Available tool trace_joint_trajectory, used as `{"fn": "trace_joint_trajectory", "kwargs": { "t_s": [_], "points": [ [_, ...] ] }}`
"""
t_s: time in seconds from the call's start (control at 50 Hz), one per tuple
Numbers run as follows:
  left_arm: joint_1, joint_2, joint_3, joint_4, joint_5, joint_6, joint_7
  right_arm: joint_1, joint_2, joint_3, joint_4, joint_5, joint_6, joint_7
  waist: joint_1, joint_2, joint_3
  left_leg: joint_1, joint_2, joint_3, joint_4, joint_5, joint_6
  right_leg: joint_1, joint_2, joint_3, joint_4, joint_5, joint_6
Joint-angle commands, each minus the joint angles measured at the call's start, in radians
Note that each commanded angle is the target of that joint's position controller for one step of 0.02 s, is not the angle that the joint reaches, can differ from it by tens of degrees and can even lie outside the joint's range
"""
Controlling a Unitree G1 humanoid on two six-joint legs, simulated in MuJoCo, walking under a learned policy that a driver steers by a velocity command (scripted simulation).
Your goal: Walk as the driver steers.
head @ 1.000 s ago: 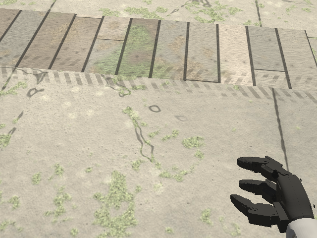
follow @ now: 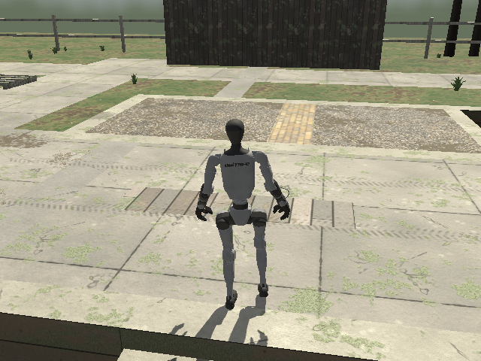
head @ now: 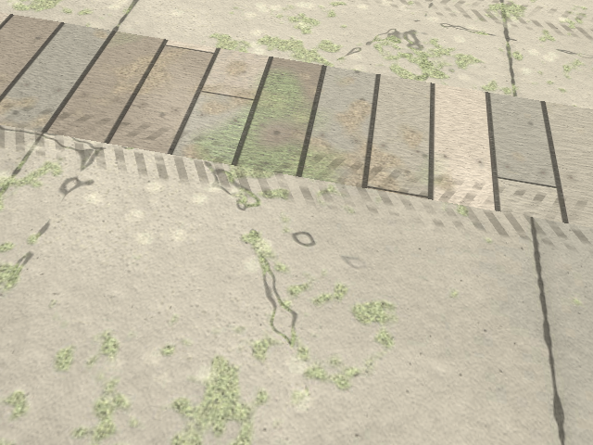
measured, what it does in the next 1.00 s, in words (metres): walks ahead, turning right: right foot, then left foot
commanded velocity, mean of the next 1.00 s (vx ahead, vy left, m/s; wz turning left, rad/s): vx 0.73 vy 0.00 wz -0.29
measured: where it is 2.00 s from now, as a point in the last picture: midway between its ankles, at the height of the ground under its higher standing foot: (389, 144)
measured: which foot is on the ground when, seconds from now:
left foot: down 0.00-0.46, up 0.48-0.88, down 0.90-1.00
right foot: up 0.00-0.44, down 0.46-0.92, up 0.94-1.00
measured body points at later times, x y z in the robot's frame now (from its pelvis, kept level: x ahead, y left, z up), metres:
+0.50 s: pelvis +0.13 -0.08 -0.01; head +0.13 -0.11 +0.44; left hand +0.32 +0.18 -0.08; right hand +0.18 -0.37 -0.13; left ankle +0.02 +0.07 -0.71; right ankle +0.13 -0.16 -0.74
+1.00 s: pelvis +0.53 -0.22 -0.02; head +0.55 -0.24 +0.42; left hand +0.68 +0.02 -0.14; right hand +0.53 -0.52 -0.14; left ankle +0.63 -0.20 -0.74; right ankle +0.28 -0.22 -0.60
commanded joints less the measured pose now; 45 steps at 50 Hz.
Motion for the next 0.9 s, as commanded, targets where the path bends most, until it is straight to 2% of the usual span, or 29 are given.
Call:
{"fn": "trace_joint_trajectory", "kwargs": {
  "t_s": [0.02, 0.04, 0.06, 0.08, 0.12, 0.18, 0.22, 0.28, 0.4, 0.42, 0.44, 0.46, 0.48, 0.5, 0.52, 0.54, 0.56, 0.58, 0.6, 0.64, 0.68, 0.7, 0.72, 0.76, 0.8, 0.84, 0.86, 0.88, 0.9],
  "points": [
    [-0.008, 0.058, 0.009, -0.048, -0.006, -0.006, -0.001, -0.034, -0.130, -0.032, -0.076, -0.002, -0.024, -0.007, -0.001, 0.117, -0.107, 0.157, 0.225, -0.252, -0.186, 0.307, 0.118, -0.084, 0.002, 0.011, 0.010, 0.056, 0.007],
    [-0.003, 0.056, 0.007, -0.040, -0.011, -0.003, 0.001, -0.024, -0.117, -0.024, -0.071, -0.005, -0.028, -0.009, -0.009, 0.126, -0.110, 0.173, 0.229, -0.245, -0.191, 0.324, 0.120, -0.077, -0.001, 0.004, -0.017, 0.055, 0.005],
    [0.008, 0.061, 0.003, -0.032, -0.003, -0.003, -0.005, 0.016, -0.107, -0.018, -0.059, -0.010, -0.032, -0.007, -0.027, 0.134, -0.145, 0.198, 0.227, -0.261, -0.243, 0.077, 0.129, -0.063, -0.007, -0.009, -0.047, 0.060, 0.001],
    [0.006, 0.063, 0.003, -0.028, 0.003, -0.003, -0.015, 0.036, -0.099, -0.011, -0.048, -0.017, -0.037, -0.002, -0.037, 0.171, -0.136, 0.207, 0.234, -0.299, -0.305, -0.195, 0.134, -0.072, -0.014, -0.017, -0.082, 0.065, -0.005],
    [-0.034, 0.080, 0.007, -0.035, -0.001, -0.009, -0.037, 0.042, -0.108, -0.007, -0.034, -0.025, -0.050, 0.008, -0.050, 0.210, -0.058, 0.196, 0.271, -0.344, -0.385, -0.391, 0.138, -0.100, -0.026, -0.023, -0.164, 0.086, -0.017],
    [-0.050, 0.083, 0.009, -0.035, -0.011, -0.028, -0.065, 0.042, -0.136, -0.012, -0.016, -0.030, -0.083, 0.011, -0.044, 0.157, -0.004, 0.214, 0.319, -0.300, -0.417, -0.383, 0.129, -0.115, -0.022, -0.010, -0.240, 0.106, -0.049],
    [-0.046, 0.081, 0.010, -0.037, -0.021, -0.039, -0.076, 0.022, -0.137, -0.011, -0.011, -0.028, -0.104, 0.007, -0.035, 0.144, 0.014, 0.219, 0.340, -0.238, -0.428, -0.358, 0.112, -0.116, -0.006, 0.018, -0.263, 0.109, -0.069],
    [-0.025, 0.079, 0.011, -0.045, -0.026, -0.043, -0.088, -0.005, -0.136, -0.010, -0.004, -0.026, -0.126, 0.002, -0.018, 0.138, 0.023, 0.205, 0.367, -0.150, -0.442, -0.325, 0.091, -0.067, -0.028, 0.001, -0.308, 0.104, -0.093],
    [-0.050, 0.079, 0.007, -0.097, -0.033, -0.033, -0.105, -0.030, -0.165, -0.020, 0.032, -0.037, -0.130, -0.001, -0.012, 0.117, 0.066, 0.166, 0.394, 0.008, -0.426, -0.335, 0.067, 0.077, -0.045, -0.107, -0.444, 0.011, -0.175],
    [-0.025, 0.074, 0.006, -0.089, -0.031, -0.036, -0.103, -0.039, -0.166, -0.019, 0.040, -0.035, -0.125, 0.001, 0.004, 0.097, 0.061, 0.151, 0.379, 0.055, -0.381, -0.299, 0.058, 0.141, -0.024, -0.135, -0.487, 0.032, -0.193],
    [0.047, 0.076, 0.010, -0.060, -0.024, -0.042, -0.097, -0.052, -0.162, -0.015, 0.048, -0.035, -0.122, 0.002, 0.042, 0.062, 0.037, 0.104, 0.338, 0.131, -0.270, -0.195, 0.044, 0.268, 0.020, -0.167, -0.534, 0.036, -0.209],
    [0.218, 0.113, 0.029, 0.001, -0.013, -0.052, -0.089, -0.056, -0.141, -0.006, 0.050, -0.044, -0.121, -0.001, 0.112, -0.014, -0.035, 0.012, 0.269, 0.234, 0.004, 0.044, 0.024, 0.480, 0.058, -0.131, -0.554, -0.043, -0.232],
    [0.455, 0.228, 0.063, 0.056, -0.007, -0.062, -0.068, -0.126, -0.075, 0.021, -0.006, -0.047, -0.121, 0.000, 0.211, -0.230, -0.121, -0.256, 0.159, 0.309, 0.452, 0.179, -0.030, 0.730, -0.114, 0.265, -0.698, -0.377, -0.327],
    [0.429, 0.263, 0.063, 0.026, -0.021, -0.070, -0.062, -0.219, -0.023, 0.037, -0.078, -0.049, -0.134, 0.013, 0.177, -0.337, -0.061, -0.650, -0.009, 0.146, 0.639, -0.212, -0.070, 0.843, -0.235, 0.752, -0.906, -0.470, -0.393],
    [0.357, 0.233, 0.058, 0.001, -0.023, -0.069, -0.052, -0.265, -0.056, 0.037, -0.088, -0.065, -0.150, 0.022, 0.171, -0.201, -0.032, -0.763, 0.074, 0.028, 0.756, -0.164, -0.070, 0.846, -0.268, 0.749, -0.906, -0.348, -0.393],
    [0.333, 0.222, 0.058, -0.008, -0.019, -0.071, -0.043, -0.254, -0.092, 0.033, -0.075, -0.061, -0.165, 0.033, 0.144, -0.062, -0.053, -0.730, 0.118, 0.018, 0.756, -0.079, -0.074, 0.803, -0.250, 0.650, -0.865, -0.249, -0.380],
    [0.317, 0.217, 0.056, -0.007, -0.023, -0.072, -0.038, -0.224, -0.102, 0.033, -0.058, -0.063, -0.170, 0.037, 0.109, 0.037, -0.052, -0.672, 0.148, 0.024, 0.707, -0.040, -0.083, 0.726, -0.218, 0.565, -0.867, -0.219, -0.362],
    [0.292, 0.197, 0.046, -0.008, -0.028, -0.078, -0.033, -0.200, -0.102, 0.036, -0.047, -0.073, -0.163, 0.041, 0.077, 0.058, -0.021, -0.622, 0.167, 0.030, 0.651, -0.022, -0.097, 0.640, -0.181, 0.514, -0.902, -0.212, -0.349],
    [0.269, 0.175, 0.037, -0.008, -0.032, -0.087, -0.032, -0.193, -0.096, 0.041, -0.040, -0.074, -0.147, 0.046, 0.058, 0.031, 0.002, -0.578, 0.177, 0.037, 0.613, -0.004, -0.113, 0.574, -0.148, 0.470, -0.935, -0.191, -0.341],
    [0.270, 0.166, 0.033, 0.009, -0.033, -0.102, -0.035, -0.233, -0.091, 0.047, -0.048, -0.065, -0.113, 0.050, 0.050, 0.015, 0.064, -0.560, 0.170, 0.075, 0.547, 0.029, -0.134, 0.485, -0.098, 0.412, -0.986, -0.076, -0.346],
    [0.282, 0.168, 0.035, 0.030, -0.034, -0.108, -0.037, -0.309, -0.091, 0.052, -0.071, -0.047, -0.103, 0.050, 0.063, 0.021, 0.093, -0.548, 0.152, 0.100, 0.433, 0.087, -0.148, 0.455, -0.066, 0.374, -0.996, 0.099, -0.345],
    [0.278, 0.161, 0.032, 0.043, -0.036, -0.110, -0.036, -0.316, -0.074, 0.060, -0.066, -0.045, -0.105, 0.055, 0.062, 0.012, 0.087, -0.515, 0.145, 0.120, 0.346, 0.155, -0.144, 0.462, -0.043, 0.313, -0.990, 0.207, -0.329],
    [0.289, 0.145, 0.027, 0.061, -0.040, -0.116, -0.035, -0.336, -0.055, 0.070, -0.063, -0.042, -0.110, 0.060, 0.075, -0.002, 0.080, -0.457, 0.135, 0.144, 0.254, 0.227, -0.133, 0.460, -0.027, 0.263, -0.993, 0.311, -0.310],
    [0.332, 0.146, 0.021, 0.101, -0.051, -0.132, -0.034, -0.411, -0.046, 0.076, -0.074, -0.030, -0.114, 0.064, 0.117, -0.030, 0.085, -0.363, 0.130, 0.181, 0.124, 0.346, -0.087, 0.494, -0.060, 0.228, -1.048, 0.477, -0.279],
    [0.323, 0.154, 0.017, 0.127, -0.045, -0.146, -0.033, -0.425, -0.055, 0.073, -0.066, -0.019, -0.114, 0.059, 0.117, -0.031, 0.081, -0.297, 0.112, 0.206, 0.032, 0.380, -0.031, 0.583, -0.081, 0.169, -1.063, 0.633, -0.242],
    [0.312, 0.194, 0.023, 0.148, -0.029, -0.151, -0.026, -0.344, -0.087, 0.060, -0.040, -0.019, -0.115, 0.046, 0.063, -0.071, 0.015, -0.181, 0.045, 0.232, 0.020, 0.285, 0.021, 0.696, -0.112, 0.108, -0.939, 1.084, -0.205],
    [0.306, 0.213, 0.028, 0.157, -0.010, -0.145, -0.019, -0.235, -0.118, 0.046, -0.009, -0.014, -0.114, 0.037, 0.004, -0.102, -0.054, -0.089, 0.005, 0.234, 0.037, 0.205, 0.041, 0.748, -0.129, 0.087, -0.805, 1.285, -0.188],
    [0.279, 0.218, 0.032, 0.160, 0.014, -0.130, -0.010, -0.029, -0.154, 0.028, 0.053, -0.004, -0.111, 0.024, -0.091, -0.120, -0.149, 0.081, -0.033, 0.242, 0.065, 0.117, 0.061, 0.744, -0.138, 0.061, -0.589, 1.423, -0.182],
    [0.217, 0.216, 0.032, 0.153, 0.026, -0.117, 0.000, 0.213, -0.183, 0.007, 0.127, -0.003, -0.105, 0.007, -0.221, -0.081, -0.231, 0.319, -0.005, 0.215, 0.051, 0.079, 0.085, 0.623, -0.119, 0.009, -0.280, 1.377, -0.168]
  ]
}}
